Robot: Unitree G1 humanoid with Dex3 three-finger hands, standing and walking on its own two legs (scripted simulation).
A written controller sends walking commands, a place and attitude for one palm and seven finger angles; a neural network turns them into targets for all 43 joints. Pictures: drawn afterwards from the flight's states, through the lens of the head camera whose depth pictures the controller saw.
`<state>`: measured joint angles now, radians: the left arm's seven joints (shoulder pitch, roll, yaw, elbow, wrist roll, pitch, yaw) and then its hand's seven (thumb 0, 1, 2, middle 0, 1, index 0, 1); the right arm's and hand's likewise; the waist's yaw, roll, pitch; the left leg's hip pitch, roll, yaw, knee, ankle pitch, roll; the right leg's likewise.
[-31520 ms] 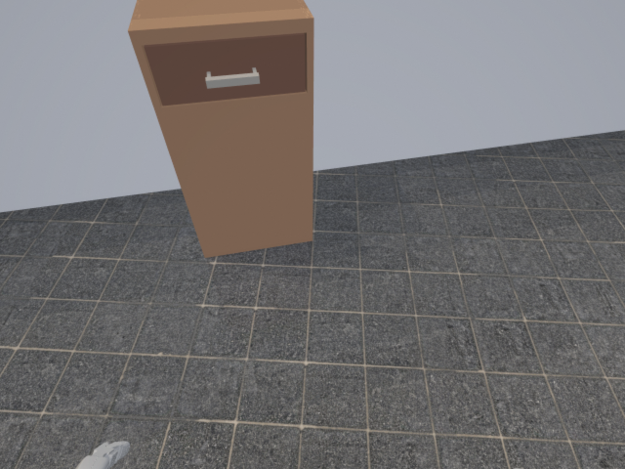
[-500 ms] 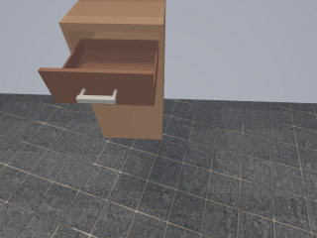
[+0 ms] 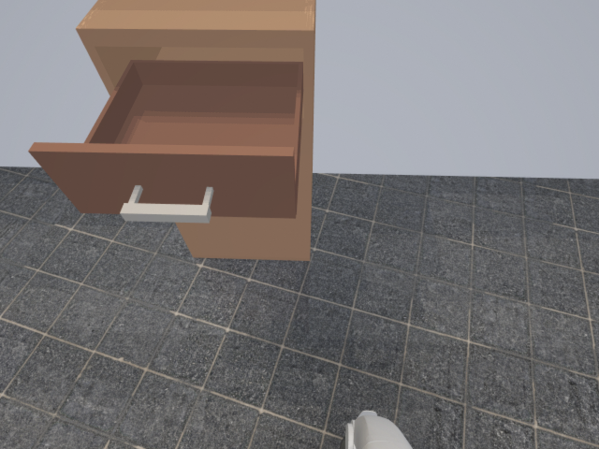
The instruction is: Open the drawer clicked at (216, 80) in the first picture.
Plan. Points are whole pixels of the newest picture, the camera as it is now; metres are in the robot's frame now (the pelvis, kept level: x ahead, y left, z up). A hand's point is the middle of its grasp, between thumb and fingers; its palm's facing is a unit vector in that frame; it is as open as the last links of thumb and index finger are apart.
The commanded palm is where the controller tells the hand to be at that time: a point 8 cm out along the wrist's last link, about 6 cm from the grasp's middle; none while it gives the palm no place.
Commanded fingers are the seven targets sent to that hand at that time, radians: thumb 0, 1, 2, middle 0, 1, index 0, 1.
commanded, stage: take the last steps up to it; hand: left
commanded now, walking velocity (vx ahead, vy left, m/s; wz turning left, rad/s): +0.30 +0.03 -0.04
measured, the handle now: (169, 202) +0.48 +0.23 +0.00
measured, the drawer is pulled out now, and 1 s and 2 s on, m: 0.30 0.30 0.30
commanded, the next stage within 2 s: come to a stop and stand still in 0.32 s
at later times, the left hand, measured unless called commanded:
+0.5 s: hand (192, 410) +0.19 +0.18 -0.17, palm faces +0.08 -0.98 -0.20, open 7.3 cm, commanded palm none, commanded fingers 0.00 0.90 0.90 -0.20 -0.30 -0.20 -0.30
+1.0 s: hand (197, 345) +0.29 +0.19 -0.17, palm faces +0.05 -0.96 -0.26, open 7.4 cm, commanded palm none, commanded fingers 0.00 0.90 0.90 -0.20 -0.30 -0.20 -0.30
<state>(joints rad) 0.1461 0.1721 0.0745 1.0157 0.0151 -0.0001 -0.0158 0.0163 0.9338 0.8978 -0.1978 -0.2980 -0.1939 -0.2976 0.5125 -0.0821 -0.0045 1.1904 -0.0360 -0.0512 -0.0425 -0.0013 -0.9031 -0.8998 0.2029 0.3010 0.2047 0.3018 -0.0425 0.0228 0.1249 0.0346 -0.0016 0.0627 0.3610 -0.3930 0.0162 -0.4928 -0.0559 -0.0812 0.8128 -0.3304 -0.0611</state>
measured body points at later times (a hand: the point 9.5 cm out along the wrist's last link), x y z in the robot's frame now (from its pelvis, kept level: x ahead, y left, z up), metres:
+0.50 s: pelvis +0.18 +0.00 +0.00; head +0.22 +0.00 +0.45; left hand +0.19 +0.23 -0.16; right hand +0.27 -0.23 -0.15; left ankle +0.20 +0.13 -0.73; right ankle +0.14 -0.11 -0.70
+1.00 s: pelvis +0.21 -0.01 +0.00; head +0.28 -0.01 +0.44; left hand +0.29 +0.24 -0.15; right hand +0.27 -0.26 -0.15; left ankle +0.21 +0.11 -0.73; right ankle +0.17 -0.13 -0.70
